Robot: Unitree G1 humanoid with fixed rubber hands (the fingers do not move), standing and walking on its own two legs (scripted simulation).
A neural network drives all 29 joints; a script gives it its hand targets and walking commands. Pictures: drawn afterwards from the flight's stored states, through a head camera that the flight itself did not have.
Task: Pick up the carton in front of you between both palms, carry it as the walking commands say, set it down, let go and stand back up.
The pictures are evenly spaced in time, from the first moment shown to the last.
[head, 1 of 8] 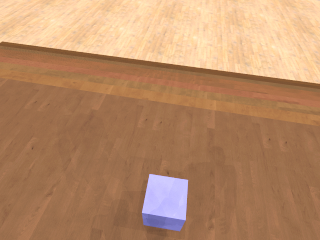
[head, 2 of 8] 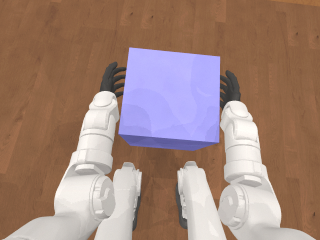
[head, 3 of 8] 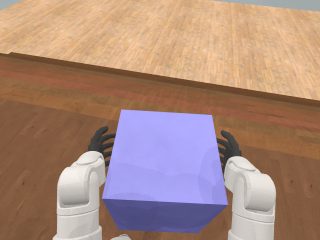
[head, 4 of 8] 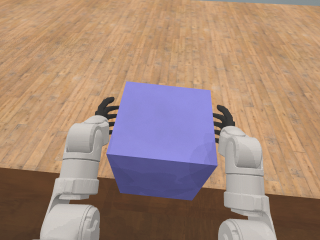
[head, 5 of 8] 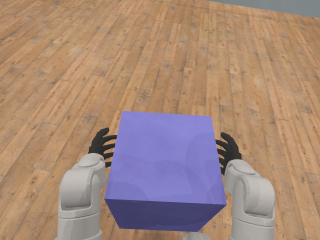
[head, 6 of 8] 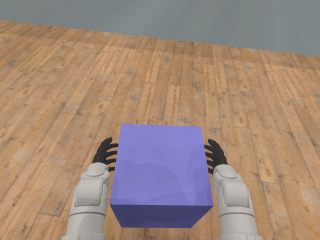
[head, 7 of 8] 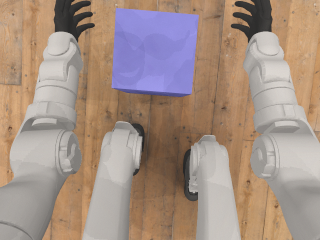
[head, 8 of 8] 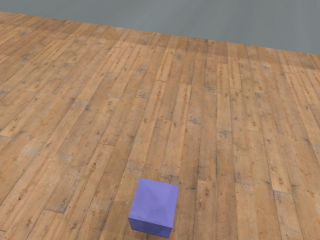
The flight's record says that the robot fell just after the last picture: no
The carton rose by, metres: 0.69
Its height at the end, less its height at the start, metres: -1.23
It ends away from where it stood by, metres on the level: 6.53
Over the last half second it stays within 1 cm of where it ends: yes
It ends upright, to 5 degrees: yes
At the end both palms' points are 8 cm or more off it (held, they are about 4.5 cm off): yes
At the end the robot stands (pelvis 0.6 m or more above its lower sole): yes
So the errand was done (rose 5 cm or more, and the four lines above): yes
